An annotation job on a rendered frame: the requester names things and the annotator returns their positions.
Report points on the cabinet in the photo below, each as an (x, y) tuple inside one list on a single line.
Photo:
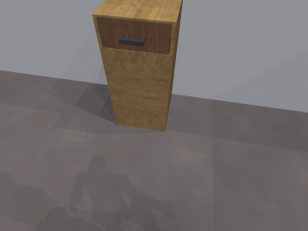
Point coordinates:
[(140, 83)]

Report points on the drawer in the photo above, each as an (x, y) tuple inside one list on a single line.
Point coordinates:
[(157, 35)]

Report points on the handle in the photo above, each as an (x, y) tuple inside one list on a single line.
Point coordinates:
[(131, 41)]

